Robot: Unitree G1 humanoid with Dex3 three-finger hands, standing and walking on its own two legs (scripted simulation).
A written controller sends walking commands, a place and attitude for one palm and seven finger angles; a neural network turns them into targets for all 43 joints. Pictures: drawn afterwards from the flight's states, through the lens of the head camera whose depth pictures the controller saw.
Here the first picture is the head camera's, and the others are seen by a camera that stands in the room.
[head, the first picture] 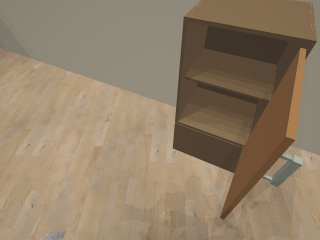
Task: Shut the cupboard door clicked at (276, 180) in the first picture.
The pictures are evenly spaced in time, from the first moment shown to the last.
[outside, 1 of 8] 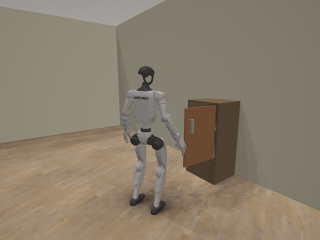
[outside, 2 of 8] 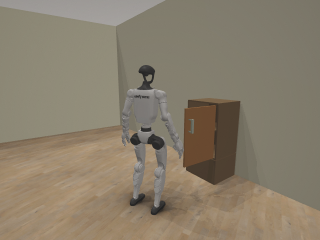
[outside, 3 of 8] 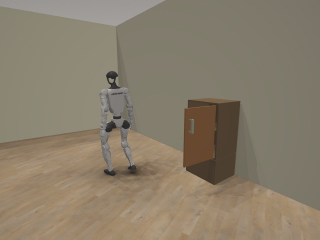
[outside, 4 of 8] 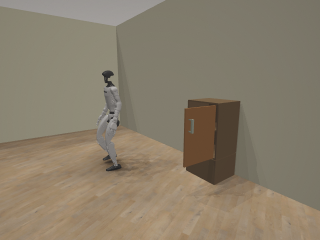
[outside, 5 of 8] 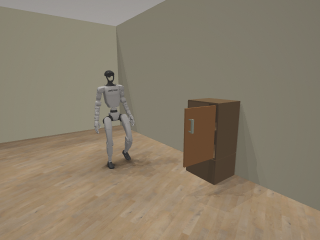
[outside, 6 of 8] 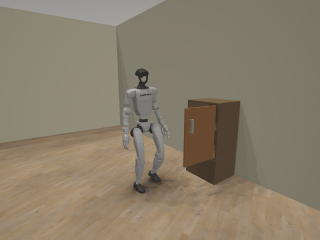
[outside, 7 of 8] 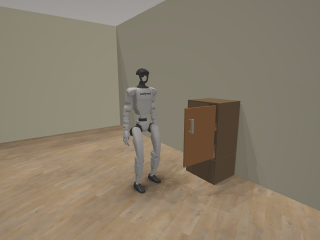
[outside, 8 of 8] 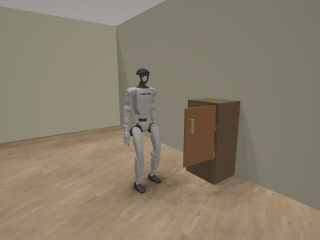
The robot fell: no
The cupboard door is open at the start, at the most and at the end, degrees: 87 87 87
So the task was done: no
